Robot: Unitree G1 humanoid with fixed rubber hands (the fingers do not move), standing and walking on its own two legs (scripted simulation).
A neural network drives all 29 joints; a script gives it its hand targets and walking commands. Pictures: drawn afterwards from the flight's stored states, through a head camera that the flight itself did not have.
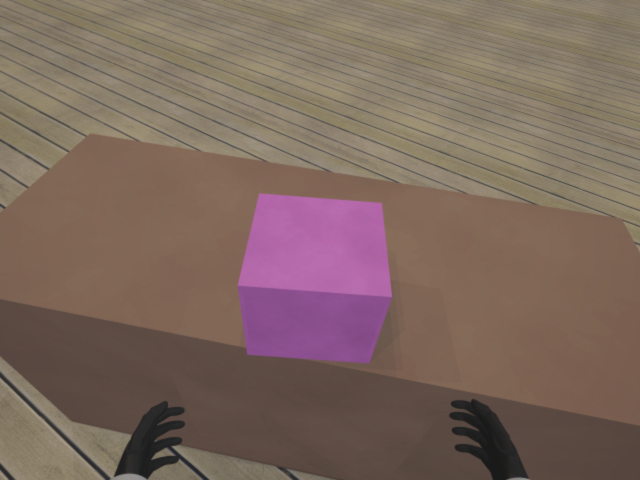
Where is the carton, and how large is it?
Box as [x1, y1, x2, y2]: [238, 193, 391, 362]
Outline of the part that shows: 259,193 238,282 238,291 247,354 369,362 391,298 381,203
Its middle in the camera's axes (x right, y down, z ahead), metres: -0.01 +0.06 +0.62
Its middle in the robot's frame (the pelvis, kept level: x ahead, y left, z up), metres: +0.43 +0.03 -0.02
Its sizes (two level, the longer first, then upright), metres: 0.197 0.185 0.182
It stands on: a pedestal, 0.67 m high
